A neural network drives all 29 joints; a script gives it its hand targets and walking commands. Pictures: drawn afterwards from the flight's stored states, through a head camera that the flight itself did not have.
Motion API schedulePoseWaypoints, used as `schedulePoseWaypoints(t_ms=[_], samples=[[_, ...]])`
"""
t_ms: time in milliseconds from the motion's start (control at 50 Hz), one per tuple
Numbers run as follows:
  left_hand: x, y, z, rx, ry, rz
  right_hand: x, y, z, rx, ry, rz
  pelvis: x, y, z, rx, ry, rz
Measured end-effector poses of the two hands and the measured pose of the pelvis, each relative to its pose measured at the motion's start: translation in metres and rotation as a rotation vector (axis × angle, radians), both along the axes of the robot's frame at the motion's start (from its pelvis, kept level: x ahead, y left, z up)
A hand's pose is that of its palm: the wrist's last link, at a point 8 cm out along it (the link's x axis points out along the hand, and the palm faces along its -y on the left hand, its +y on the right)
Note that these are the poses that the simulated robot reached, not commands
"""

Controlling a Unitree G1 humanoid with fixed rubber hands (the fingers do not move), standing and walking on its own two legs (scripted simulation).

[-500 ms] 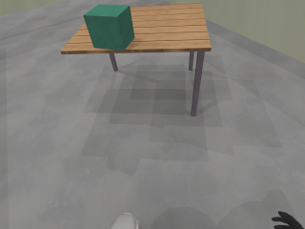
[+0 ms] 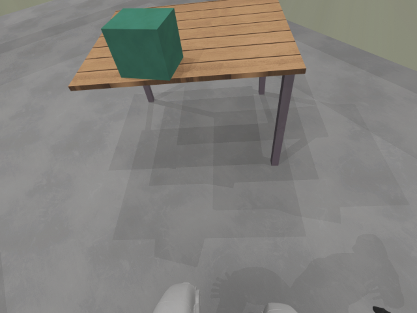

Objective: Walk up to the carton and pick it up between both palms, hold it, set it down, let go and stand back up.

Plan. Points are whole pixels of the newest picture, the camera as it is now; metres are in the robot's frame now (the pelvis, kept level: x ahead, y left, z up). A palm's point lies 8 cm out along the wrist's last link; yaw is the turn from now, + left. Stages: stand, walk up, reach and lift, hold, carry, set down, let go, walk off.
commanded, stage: walk up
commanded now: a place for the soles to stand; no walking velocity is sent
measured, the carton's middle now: (146, 44) +1.04 +0.26 +0.01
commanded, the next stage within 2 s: none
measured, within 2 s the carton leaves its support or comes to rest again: neither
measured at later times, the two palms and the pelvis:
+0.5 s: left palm (11, 267) +0.23 +0.47 -0.08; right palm (321, 303) +0.14 -0.19 -0.11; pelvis +0.12 +0.14 -0.01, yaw -2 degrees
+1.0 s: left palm (8, 241) +0.30 +0.52 -0.09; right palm (271, 236) +0.28 -0.12 -0.11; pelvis +0.19 +0.20 -0.01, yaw -3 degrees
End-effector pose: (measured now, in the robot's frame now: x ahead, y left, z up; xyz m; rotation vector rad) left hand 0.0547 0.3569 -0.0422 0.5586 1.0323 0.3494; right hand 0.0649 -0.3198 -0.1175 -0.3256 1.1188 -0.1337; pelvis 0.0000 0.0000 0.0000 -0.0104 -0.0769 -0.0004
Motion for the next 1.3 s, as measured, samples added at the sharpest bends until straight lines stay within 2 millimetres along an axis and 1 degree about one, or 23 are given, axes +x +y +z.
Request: schedulePoseWaypoints(t_ms=[80, 120, 160, 200, 220, 260, 320, 380, 440, 500, 560, 620, 680, 740, 800, 860, 940, 1000, 1080, 1180, 1300], samples=[[-0.008, 0.041, 0.015, 0.048, 0.049, 0.044, 0.063, 0.026, 0.006, 0.007, -0.09, 0.042, 0.022, 0.029, 0.001, 0.001, -0.001, -0.009], [-0.008, 0.062, 0.015, 0.062, 0.076, 0.06, 0.09, 0.042, 0.009, 0.013, -0.121, 0.058, 0.033, 0.045, -0.001, -0.001, 0.001, -0.01], [-0.002, 0.085, 0.01, 0.068, 0.099, 0.065, 0.113, 0.059, 0.011, 0.011, -0.146, 0.069, 0.044, 0.063, -0.005, -0.003, 0.005, -0.011], [0.011, 0.109, -0.001, 0.073, 0.111, 0.062, 0.13, 0.074, 0.012, -0.009, -0.165, 0.072, 0.057, 0.082, -0.014, 0.001, 0.011, -0.01], [0.02, 0.12, -0.008, 0.074, 0.114, 0.055, 0.134, 0.08, 0.012, -0.023, -0.171, 0.069, 0.063, 0.091, -0.019, 0.017, 0.006, -0.009], [0.043, 0.133, -0.023, 0.061, 0.103, 0.042, 0.132, 0.09, 0.009, -0.054, -0.168, 0.055, 0.073, 0.107, -0.027, 0.02, -0.004, -0.011], [0.085, 0.132, -0.036, 0.011, 0.077, -0.014, 0.113, 0.101, 0.008, -0.061, -0.116, -0.017, 0.085, 0.123, -0.024, 0.001, -0.009, -0.014], [0.125, 0.125, -0.04, -0.049, 0.041, -0.075, 0.093, 0.114, 0.012, -0.061, -0.055, -0.072, 0.097, 0.13, -0.016, 0.015, -0.009, -0.02], [0.155, 0.12, -0.04, -0.088, 0.024, -0.115, 0.081, 0.124, 0.014, -0.055, 0.003, -0.082, 0.109, 0.136, -0.011, 0.021, 0.001, -0.019], [0.175, 0.117, -0.039, -0.1, 0.029, -0.132, 0.078, 0.129, 0.011, -0.05, 0.043, -0.095, 0.123, 0.14, -0.009, 0.024, 0.013, -0.028], [0.189, 0.116, -0.039, -0.098, 0.025, -0.119, 0.089, 0.132, 0.002, -0.045, 0.067, -0.097, 0.137, 0.142, -0.011, 0.008, 0.022, -0.033], [0.195, 0.12, -0.036, -0.087, 0.016, -0.104, 0.114, 0.145, -0.006, -0.032, 0.066, -0.078, 0.149, 0.145, -0.011, -0.007, 0.018, -0.036], [0.196, 0.13, -0.032, -0.079, 0.022, -0.073, 0.148, 0.159, -0.006, -0.02, 0.026, -0.046, 0.158, 0.15, -0.008, 0.016, 0.016, -0.038], [0.197, 0.143, -0.028, -0.067, 0.037, -0.061, 0.18, 0.17, -0.003, -0.019, -0.034, -0.025, 0.166, 0.162, -0.007, 0.025, 0.021, -0.036], [0.203, 0.159, -0.031, -0.07, 0.058, -0.054, 0.201, 0.18, -0.003, -0.032, -0.084, -0.016, 0.173, 0.177, -0.011, 0.035, 0.024, -0.041], [0.217, 0.168, -0.037, -0.093, 0.05, -0.034, 0.205, 0.188, -0.004, -0.048, -0.09, -0.021, 0.179, 0.188, -0.013, 0.033, 0.02, -0.041], [0.233, 0.17, -0.044, -0.126, 0.031, -0.042, 0.211, 0.196, 0.001, -0.053, -0.076, -0.048, 0.187, 0.193, -0.011, 0.001, 0.021, -0.041], [0.241, 0.168, -0.051, -0.161, 0.043, -0.046, 0.216, 0.202, 0.011, -0.06, -0.09, -0.053, 0.189, 0.195, -0.007, 0.012, 0.025, -0.046], [0.249, 0.16, -0.059, -0.193, 0.05, -0.047, 0.214, 0.196, 0.02, -0.089, -0.07, -0.051, 0.189, 0.194, -0.004, -0.001, 0.024, -0.052], [0.245, 0.147, -0.064, -0.224, 0.074, -0.04, 0.213, 0.183, 0.03, -0.111, -0.054, -0.071, 0.187, 0.186, 0.001, -0.007, 0.017, -0.055], [0.228, 0.133, -0.06, -0.231, 0.125, -0.028, 0.22, 0.174, 0.033, -0.096, -0.073, -0.078, 0.184, 0.177, 0.007, 0.004, 0.013, -0.06]])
